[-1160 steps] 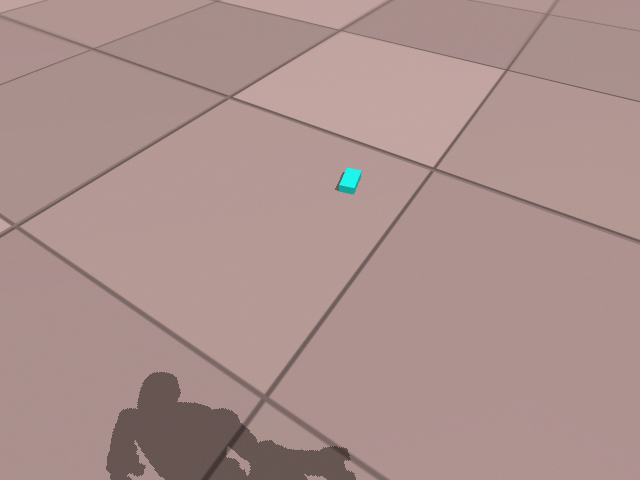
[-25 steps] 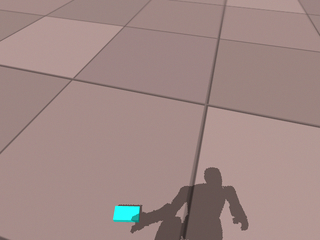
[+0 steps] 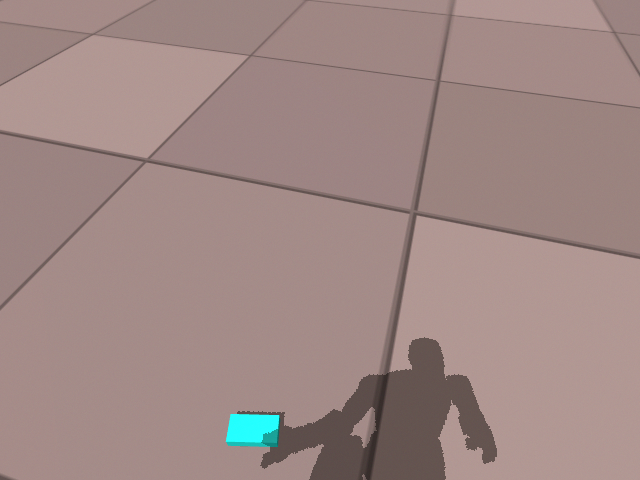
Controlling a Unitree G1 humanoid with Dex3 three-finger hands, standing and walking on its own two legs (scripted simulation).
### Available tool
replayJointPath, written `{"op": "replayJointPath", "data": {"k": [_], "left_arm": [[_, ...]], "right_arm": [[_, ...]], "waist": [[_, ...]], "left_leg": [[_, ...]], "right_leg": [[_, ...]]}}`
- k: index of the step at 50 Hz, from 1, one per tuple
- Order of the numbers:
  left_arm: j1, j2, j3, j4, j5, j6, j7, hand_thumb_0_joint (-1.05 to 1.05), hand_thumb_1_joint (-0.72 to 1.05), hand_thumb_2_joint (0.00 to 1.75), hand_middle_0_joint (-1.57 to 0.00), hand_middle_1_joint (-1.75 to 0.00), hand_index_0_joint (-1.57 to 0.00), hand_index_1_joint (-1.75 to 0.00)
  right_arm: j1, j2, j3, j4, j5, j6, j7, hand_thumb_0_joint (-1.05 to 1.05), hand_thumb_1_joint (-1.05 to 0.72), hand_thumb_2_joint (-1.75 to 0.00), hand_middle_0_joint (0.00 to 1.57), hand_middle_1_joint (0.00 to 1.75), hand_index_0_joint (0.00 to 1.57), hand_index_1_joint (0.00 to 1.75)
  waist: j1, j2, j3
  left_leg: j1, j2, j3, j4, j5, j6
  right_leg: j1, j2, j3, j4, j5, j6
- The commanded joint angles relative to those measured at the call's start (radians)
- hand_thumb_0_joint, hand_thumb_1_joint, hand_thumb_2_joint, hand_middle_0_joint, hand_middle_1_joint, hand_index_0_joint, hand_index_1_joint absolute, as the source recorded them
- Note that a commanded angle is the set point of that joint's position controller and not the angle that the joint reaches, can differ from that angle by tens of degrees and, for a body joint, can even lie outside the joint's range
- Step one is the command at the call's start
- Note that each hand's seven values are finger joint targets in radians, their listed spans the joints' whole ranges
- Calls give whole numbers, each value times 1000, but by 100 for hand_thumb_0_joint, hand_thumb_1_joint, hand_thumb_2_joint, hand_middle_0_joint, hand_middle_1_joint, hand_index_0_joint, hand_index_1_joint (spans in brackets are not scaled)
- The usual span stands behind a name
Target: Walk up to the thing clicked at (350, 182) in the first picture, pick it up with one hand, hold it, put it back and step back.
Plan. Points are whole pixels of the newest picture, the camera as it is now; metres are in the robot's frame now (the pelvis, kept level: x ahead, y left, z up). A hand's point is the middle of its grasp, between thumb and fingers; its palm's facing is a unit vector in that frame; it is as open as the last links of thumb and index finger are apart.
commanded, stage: stand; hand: left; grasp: from above
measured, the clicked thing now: (254, 430) +0.44 +0.20 -0.76
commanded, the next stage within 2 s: rise first in 0.20 s
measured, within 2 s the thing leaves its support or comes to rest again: neither
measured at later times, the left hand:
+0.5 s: hand out of the picture +0.13 +0.25 -0.17, palm faces +0.02 -0.94 -0.33, open 8.4 cm
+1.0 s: hand out of the picture +0.12 +0.26 -0.22, palm faces -0.11 -0.90 -0.43, open 14.0 cm
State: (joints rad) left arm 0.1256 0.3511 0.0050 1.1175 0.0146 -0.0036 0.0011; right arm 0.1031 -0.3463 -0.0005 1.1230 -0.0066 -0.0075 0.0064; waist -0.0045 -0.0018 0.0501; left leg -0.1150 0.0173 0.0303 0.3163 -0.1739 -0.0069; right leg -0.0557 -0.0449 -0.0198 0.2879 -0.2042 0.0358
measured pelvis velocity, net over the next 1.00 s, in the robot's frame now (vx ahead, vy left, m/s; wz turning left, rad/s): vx -0.01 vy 0.00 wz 0.00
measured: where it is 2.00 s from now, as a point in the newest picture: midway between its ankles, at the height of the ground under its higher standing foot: outside the picture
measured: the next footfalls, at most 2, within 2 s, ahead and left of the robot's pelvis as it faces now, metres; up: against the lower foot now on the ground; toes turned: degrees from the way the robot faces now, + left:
none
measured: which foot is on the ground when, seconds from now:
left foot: down 0.00-1.00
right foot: down 0.00-1.00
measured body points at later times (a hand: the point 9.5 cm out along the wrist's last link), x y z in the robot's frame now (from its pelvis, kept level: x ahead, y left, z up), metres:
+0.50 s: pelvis -0.02 +0.00 -0.02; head +0.04 +0.00 +0.43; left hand +0.13 +0.30 -0.14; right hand +0.08 -0.28 -0.14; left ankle +0.00 +0.12 -0.75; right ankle -0.03 -0.14 -0.75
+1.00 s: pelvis -0.01 +0.00 -0.08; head +0.07 +0.01 +0.36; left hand +0.13 +0.30 -0.19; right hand +0.14 -0.26 -0.18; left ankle +0.00 +0.12 -0.75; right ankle -0.03 -0.14 -0.75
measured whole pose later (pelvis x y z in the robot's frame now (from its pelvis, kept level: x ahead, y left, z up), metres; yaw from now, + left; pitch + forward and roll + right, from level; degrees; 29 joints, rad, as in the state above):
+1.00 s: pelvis -0.01 +0.00 -0.08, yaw +0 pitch +16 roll -1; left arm 0.19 0.33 0.16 0.59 0.20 0.20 -0.03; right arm 0.21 -0.24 -0.04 0.60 0.01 -0.11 -0.03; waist -0.03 0.01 -0.10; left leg -0.83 0.05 -0.01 1.04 -0.48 -0.01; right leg -0.76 -0.03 -0.02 1.01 -0.52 0.02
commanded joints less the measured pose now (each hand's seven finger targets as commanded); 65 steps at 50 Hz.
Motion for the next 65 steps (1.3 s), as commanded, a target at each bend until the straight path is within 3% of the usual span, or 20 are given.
{"op": "replayJointPath", "data": {"k": [1,15,16,17,18,20,21,22,24,29,33,34,35,39,42,54,58,61,62,65], "left_arm": [[-28,211,39,-54,-4,-25,10,0,90,90,-20,-30,-20,-30],[-21,213,40,-55,-2,-21,9,0,83,93,-18,-38,-18,-37],[-372,60,48,-406,-56,-117,26,0,77,95,-23,-46,-20,-45],[-492,74,48,-314,-54,-105,28,0,69,96,-20,-54,-16,-53],[-316,153,98,-171,-35,-73,28,0,62,93,-19,-62,-17,-61],[-333,239,151,-99,5,-46,4,0,46,96,-12,-78,-12,-77],[-333,247,173,-99,35,-51,-8,0,38,94,-10,-86,-12,-85],[-210,256,207,-44,64,-37,-15,0,30,95,-8,-94,-10,-93],[-115,216,210,-103,90,-15,-29,0,14,97,-4,-103,-7,-100],[-101,191,192,-241,124,90,-20,0,-25,102,-4,-104,-5,-104],[-88,178,203,-288,142,132,-8,0,-52,101,-7,-107,-6,-108],[-125,164,187,-353,145,126,-9,0,-54,101,-7,-107,-7,-108],[-96,184,219,-333,149,126,-5,0,-56,101,-8,-107,-7,-108],[-96,189,217,-551,165,110,-9,0,-58,103,-7,-106,-6,-108],[6,181,224,-569,175,135,-10,0,-58,105,-6,-104,-4,-107],[131,175,224,-718,211,214,-15,0,-54,101,-5,-105,-3,-106],[156,177,220,-792,223,205,-19,0,-56,102,-5,-104,-3,-106],[213,178,233,-761,233,205,-15,0,-56,101,-6,-104,-4,-106],[169,190,231,-851,237,197,-13,0,-58,101,-6,-104,-5,-106],[125,201,230,-776,266,186,-3,0,-59,101,-6,-104,-4,-105]], "right_arm": [[-28,-218,-40,-53,0,-25,-14,0,-90,-90,20,30,20,30],[-24,-220,-38,-52,-2,-26,-15,0,-92,-92,20,30,20,30],[1,-65,-6,-330,67,-70,-36,0,-98,-92,20,30,20,30],[51,-83,-3,-276,67,-66,-45,0,-91,-90,20,30,20,30],[95,-114,-25,-281,71,-58,-55,0,-89,-90,20,30,20,30],[115,-116,-44,-323,61,-52,-56,0,-90,-90,20,30,20,30],[130,-115,-65,-342,41,-60,-57,0,-92,-90,20,30,20,30],[164,-113,-80,-348,30,-59,-53,0,-90,-90,20,30,20,30],[169,-99,-88,-409,24,-63,-41,0,-92,-90,20,30,20,30],[114,-77,-86,-520,40,-61,-35,0,-90,-90,20,30,20,30],[129,-68,-87,-552,37,-75,-23,0,-88,-90,20,30,20,30],[132,-65,-87,-569,37,-82,-22,0,-89,-90,20,30,20,30],[141,-68,-89,-566,33,-91,-24,0,-89,-90,20,30,20,30],[157,-59,-101,-605,26,-120,-32,0,-89,-90,20,30,20,30],[162,-56,-100,-613,22,-134,-40,0,-88,-90,20,30,20,30],[130,-41,-90,-662,12,-175,-54,0,-84,-88,20,30,20,30],[128,-37,-93,-679,9,-189,-48,0,-85,-89,20,30,20,30],[124,-37,-94,-675,9,-194,-45,0,-86,-89,20,30,20,30],[96,-33,-91,-707,10,-199,-43,0,-87,-89,20,30,20,30],[103,-39,-95,-674,9,-202,-41,0,-87,-89,20,30,20,30]], "waist": [[2,6,-79],[7,4,-86],[-116,14,9],[-88,-7,-31],[-63,-36,-17],[-39,-49,-93],[-25,-31,-173],[-7,3,-231],[35,65,-300],[14,28,-261],[-1,14,-234],[-14,28,-254],[-13,30,-254],[-18,67,-391],[-22,75,-413],[-31,64,-371],[-23,78,-445],[-22,57,-443],[-13,76,-465],[-41,59,-430]], "left_leg": [[38,121,-92,-24,223,24],[37,123,-96,-28,221,26],[-81,-9,15,29,39,15],[-71,-14,13,44,5,15],[-103,-11,14,58,-6,17],[-163,-16,7,143,16,20],[-157,-17,6,178,41,17],[-174,-23,5,215,81,12],[-186,-28,4,244,123,-1],[-256,-27,-3,265,113,5],[-359,-16,-6,354,6,7],[-364,-14,-7,379,-4,7],[-394,-11,-11,406,-38,8],[-409,-3,-20,518,48,11],[-419,11,-34,556,94,10],[-591,8,-37,673,-22,16],[-603,10,-40,737,51,19],[-651,7,-40,771,19,20],[-667,4,-39,784,6,21],[-747,2,-37,829,-84,24]], "right_leg": [[-15,-106,67,-35,186,-48],[-14,-105,64,-25,181,-48],[-270,47,-10,50,109,-42],[-231,42,-20,58,78,-42],[-226,46,-28,67,45,-45],[-262,49,-27,133,47,-50],[-269,44,-20,175,72,-52],[-269,41,-17,211,106,-55],[-251,45,-19,260,119,-62],[-298,50,-24,267,97,-55],[-427,58,-29,354,-15,-56],[-459,57,-26,381,-21,-56],[-490,58,-24,411,-54,-54],[-544,49,-15,527,29,-50],[-588,52,-20,574,42,-50],[-713,53,-19,666,-49,-47],[-748,53,-18,728,4,-48],[-778,57,-19,757,-18,-47],[-783,56,-17,766,-21,-47],[-853,55,-10,795,-82,-46]]}}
